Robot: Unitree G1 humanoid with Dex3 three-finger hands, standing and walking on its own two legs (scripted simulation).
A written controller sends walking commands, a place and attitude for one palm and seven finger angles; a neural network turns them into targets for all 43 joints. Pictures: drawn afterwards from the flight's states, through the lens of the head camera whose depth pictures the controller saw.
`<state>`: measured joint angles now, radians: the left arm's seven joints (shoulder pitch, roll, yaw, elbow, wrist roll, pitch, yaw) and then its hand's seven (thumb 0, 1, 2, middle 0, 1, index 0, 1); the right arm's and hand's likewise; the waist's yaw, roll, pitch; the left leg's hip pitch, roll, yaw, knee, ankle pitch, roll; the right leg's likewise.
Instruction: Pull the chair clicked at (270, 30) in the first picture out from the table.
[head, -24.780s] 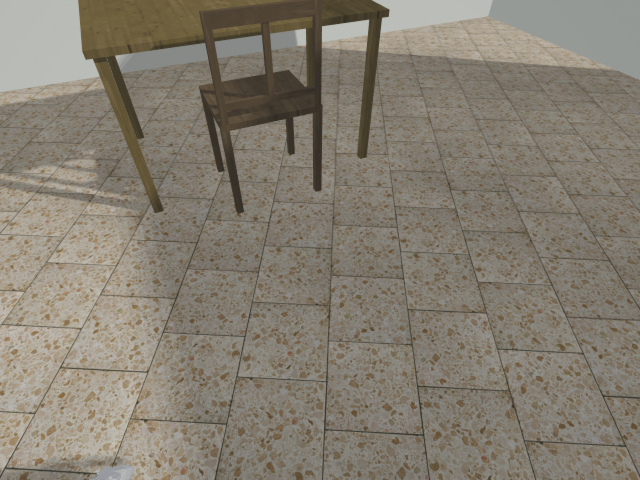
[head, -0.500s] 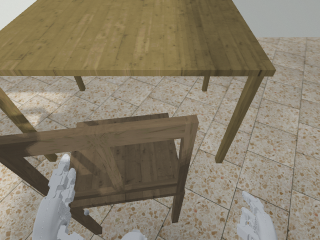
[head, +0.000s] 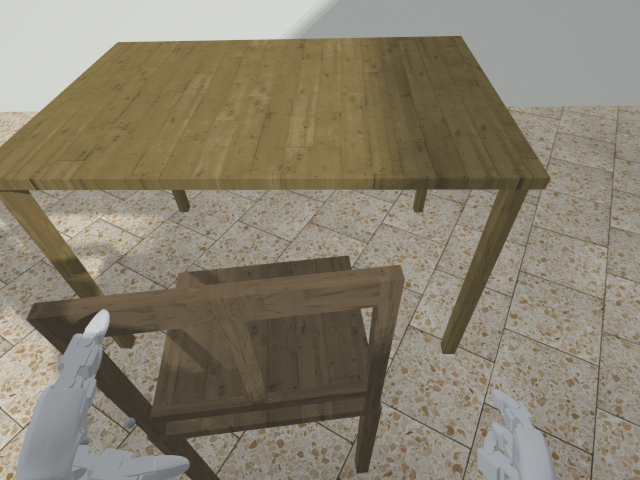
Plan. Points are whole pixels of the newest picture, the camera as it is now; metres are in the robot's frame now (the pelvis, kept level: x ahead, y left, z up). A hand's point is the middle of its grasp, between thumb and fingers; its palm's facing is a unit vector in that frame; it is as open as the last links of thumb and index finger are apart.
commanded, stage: draw the hand back to the body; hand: left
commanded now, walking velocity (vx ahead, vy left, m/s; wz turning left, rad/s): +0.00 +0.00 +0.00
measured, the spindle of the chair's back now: (247, 364) +0.30 +0.15 -0.06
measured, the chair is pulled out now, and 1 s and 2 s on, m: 0.23 0.21 0.21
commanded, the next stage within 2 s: step back with the hand held close in 0.84 s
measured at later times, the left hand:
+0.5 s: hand (32, 297) +0.22 +0.28 +0.20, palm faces +0.50 -0.76 -0.41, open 8.8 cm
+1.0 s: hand (54, 314) +0.22 +0.27 +0.19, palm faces +0.45 -0.80 -0.40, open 7.4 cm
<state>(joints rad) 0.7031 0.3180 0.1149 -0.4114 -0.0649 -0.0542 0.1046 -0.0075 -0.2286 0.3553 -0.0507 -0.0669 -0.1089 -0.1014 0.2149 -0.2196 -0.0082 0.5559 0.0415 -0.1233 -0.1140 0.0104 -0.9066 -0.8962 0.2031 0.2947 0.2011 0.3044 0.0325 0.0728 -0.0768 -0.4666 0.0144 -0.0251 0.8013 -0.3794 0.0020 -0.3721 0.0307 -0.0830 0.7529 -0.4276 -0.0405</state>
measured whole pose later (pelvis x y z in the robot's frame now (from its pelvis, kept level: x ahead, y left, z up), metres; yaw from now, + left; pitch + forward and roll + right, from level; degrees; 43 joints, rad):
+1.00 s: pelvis +0.03 +0.00 +0.03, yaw -1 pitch -3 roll -1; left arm 0.49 0.34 0.35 -0.41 -0.09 -0.05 0.12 0.02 0.89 0.90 -0.21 -0.30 -0.21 -0.31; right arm 0.18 -0.23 0.00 0.65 0.03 -0.11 -0.05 0.01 -0.91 -0.90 0.20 0.29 0.20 0.30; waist 0.06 0.07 0.01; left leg -0.16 0.00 0.00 0.49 -0.28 0.01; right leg -0.07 0.03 -0.06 0.43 -0.31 -0.03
